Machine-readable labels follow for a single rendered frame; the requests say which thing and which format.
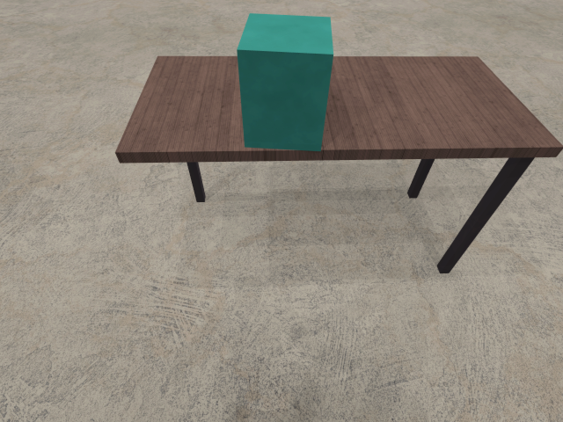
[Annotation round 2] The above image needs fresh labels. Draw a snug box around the table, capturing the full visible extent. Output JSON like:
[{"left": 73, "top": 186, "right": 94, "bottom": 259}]
[{"left": 115, "top": 56, "right": 563, "bottom": 273}]

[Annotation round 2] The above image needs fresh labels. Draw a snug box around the carton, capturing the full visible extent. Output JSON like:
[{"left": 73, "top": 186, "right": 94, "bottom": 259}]
[{"left": 237, "top": 13, "right": 333, "bottom": 151}]

